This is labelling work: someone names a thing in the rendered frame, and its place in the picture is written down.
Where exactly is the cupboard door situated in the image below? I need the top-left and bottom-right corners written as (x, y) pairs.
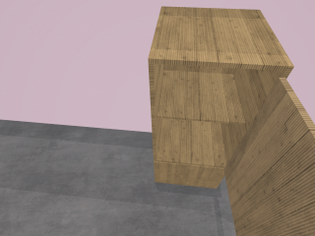
top-left (223, 77), bottom-right (315, 236)

